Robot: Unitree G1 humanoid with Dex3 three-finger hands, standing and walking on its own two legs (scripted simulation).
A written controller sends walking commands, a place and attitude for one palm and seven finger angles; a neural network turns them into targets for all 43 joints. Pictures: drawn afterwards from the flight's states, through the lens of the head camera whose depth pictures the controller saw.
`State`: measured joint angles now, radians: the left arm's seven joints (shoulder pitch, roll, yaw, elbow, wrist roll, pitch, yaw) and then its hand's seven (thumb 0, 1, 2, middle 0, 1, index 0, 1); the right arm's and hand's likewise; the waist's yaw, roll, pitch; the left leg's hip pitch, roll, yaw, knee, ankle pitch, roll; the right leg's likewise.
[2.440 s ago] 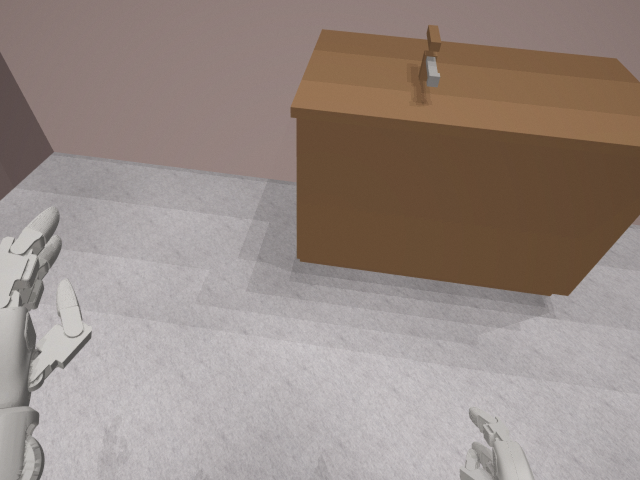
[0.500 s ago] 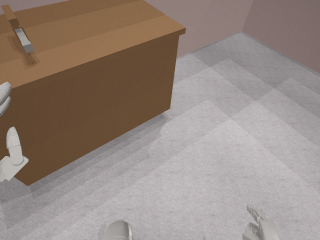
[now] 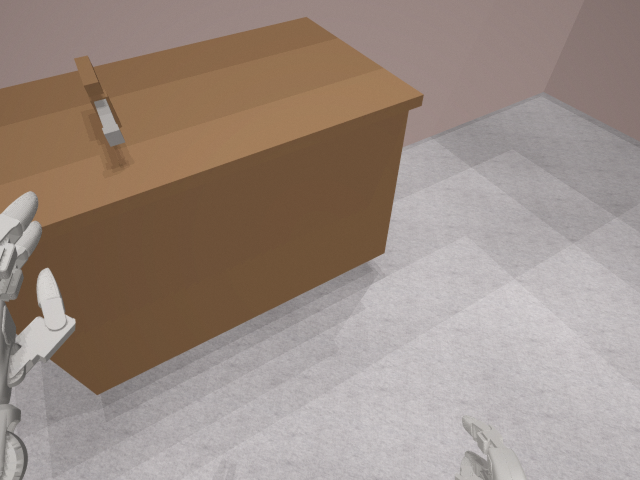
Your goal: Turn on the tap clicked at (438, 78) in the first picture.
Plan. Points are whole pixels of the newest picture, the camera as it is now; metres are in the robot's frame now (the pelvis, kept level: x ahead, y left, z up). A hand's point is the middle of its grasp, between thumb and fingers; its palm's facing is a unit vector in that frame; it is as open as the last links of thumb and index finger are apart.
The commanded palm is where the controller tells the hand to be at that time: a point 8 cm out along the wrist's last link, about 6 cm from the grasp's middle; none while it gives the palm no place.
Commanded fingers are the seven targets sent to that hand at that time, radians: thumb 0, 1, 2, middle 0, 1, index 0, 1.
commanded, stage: turn to face it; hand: left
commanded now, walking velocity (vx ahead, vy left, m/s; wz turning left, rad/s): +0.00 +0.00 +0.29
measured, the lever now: (113, 135) +0.68 +0.44 +0.05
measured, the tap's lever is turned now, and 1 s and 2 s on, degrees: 0 0 0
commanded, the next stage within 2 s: take the last steps up to it in 0.24 s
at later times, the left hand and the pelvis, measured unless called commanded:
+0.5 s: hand (31, 412) +0.14 +0.23 +0.17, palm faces +0.52 -0.76 -0.39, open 7.5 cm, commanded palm +0.09 +0.27 +0.19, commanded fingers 0.00 0.90 0.90 -0.20 -0.30 -0.20 -0.30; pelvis -0.03 -0.03 +0.01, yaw +8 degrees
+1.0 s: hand (35, 386) +0.16 +0.23 +0.19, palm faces +0.53 -0.74 -0.42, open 7.5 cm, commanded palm +0.10 +0.27 +0.19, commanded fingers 0.00 0.90 0.90 -0.20 -0.30 -0.20 -0.30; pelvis -0.01 -0.04 +0.01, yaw +9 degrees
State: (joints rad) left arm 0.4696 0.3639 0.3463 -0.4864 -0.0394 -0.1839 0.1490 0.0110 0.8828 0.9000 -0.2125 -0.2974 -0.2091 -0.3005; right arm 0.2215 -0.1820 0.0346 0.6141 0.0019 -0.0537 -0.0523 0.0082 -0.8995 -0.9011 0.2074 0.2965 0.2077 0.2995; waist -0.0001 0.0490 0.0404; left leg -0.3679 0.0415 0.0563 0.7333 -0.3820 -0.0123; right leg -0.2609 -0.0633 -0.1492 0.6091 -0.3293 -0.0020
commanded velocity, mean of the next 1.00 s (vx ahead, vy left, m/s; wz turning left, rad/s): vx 0.20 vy -0.01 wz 0.09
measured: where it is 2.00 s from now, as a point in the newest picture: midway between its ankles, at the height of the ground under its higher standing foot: outside the picture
